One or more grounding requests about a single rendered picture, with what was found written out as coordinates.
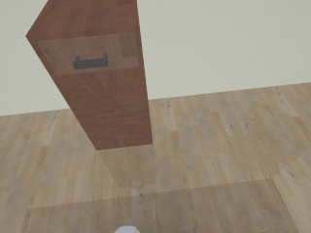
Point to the handle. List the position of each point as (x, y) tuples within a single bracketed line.
[(90, 63)]

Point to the drawer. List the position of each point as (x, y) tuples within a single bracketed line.
[(121, 52)]

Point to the cabinet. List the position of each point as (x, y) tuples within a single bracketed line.
[(112, 106)]

